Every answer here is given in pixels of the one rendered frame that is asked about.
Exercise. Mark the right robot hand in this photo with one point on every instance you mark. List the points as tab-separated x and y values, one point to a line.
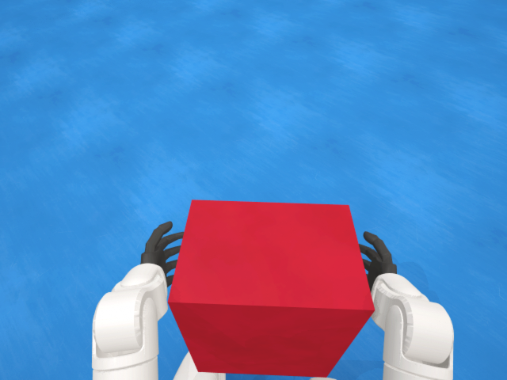
380	257

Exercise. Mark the left robot hand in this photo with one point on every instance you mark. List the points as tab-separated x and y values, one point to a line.
155	253

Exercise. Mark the robot left forearm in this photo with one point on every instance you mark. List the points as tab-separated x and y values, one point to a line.
125	326

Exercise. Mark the robot right forearm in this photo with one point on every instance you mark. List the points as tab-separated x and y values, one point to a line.
419	336

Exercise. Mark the carton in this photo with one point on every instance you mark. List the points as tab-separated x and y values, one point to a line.
269	288

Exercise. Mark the left robot thigh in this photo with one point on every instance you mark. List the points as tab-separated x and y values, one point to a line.
188	371

